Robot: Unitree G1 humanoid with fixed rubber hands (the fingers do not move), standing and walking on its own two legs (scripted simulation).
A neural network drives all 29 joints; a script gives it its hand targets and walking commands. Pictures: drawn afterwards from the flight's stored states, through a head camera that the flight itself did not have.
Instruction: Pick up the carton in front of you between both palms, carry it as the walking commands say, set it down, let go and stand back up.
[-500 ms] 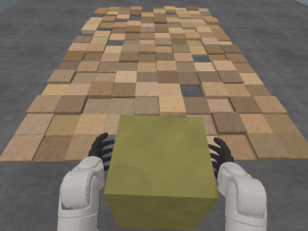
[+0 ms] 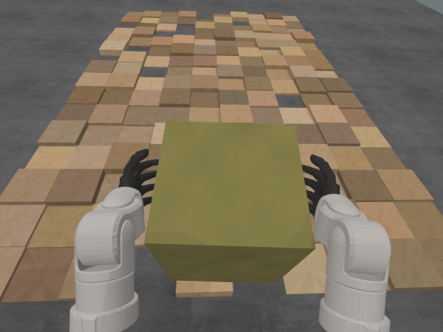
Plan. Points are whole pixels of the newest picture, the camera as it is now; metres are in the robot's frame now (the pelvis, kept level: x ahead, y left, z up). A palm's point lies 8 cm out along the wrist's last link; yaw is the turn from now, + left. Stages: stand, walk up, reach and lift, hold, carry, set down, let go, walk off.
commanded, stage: carry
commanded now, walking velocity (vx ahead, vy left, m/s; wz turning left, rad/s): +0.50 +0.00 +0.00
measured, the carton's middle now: (226, 210) +0.33 +0.00 +0.07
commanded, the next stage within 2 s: none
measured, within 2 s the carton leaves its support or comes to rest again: neither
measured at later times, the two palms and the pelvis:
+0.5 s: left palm (169, 64) +0.71 +0.15 +0.16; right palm (284, 70) +0.72 -0.15 +0.16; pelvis +0.32 -0.01 +0.01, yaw +2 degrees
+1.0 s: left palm (198, 2) +1.09 +0.11 +0.21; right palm (286, 11) +1.04 -0.19 +0.21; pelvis +0.67 +0.00 +0.06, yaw +1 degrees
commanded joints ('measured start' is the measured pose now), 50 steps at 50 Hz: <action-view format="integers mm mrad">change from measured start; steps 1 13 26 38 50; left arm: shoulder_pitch -754 -1174 -1228 -1287 -1046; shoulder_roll -670 -866 -984 -954 -742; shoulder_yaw -669 -499 -467 -603 -408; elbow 17 311 358 151 271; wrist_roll -438 -412 -431 -527 -216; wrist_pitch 51 81 50 63 55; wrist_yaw -213 -167 -211 -225 -142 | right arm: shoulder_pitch -716 -1221 -1316 -1057 -1281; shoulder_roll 612 868 982 787 949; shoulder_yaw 635 518 477 473 636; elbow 43 248 323 279 149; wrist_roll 421 508 430 260 591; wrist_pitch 35 83 68 27 47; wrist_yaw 210 216 210 134 234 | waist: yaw -56 -57 138 -111 -76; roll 415 141 -187 62 186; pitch -424 -385 -582 -668 -468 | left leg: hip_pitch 766 653 -389 557 560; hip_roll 359 216 -46 43 58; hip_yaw -779 -274 -277 -381 -274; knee -269 -165 1001 134 17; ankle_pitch -236 280 -479 -112 392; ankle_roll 187 129 -62 153 18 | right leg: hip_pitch -607 -831 471 -360 -491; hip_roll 148 12 -277 -17 99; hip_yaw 71 129 623 82 121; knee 703 424 -56 408 -31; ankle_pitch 64 274 889 1120 689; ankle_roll -12 -54 -368 -38 -40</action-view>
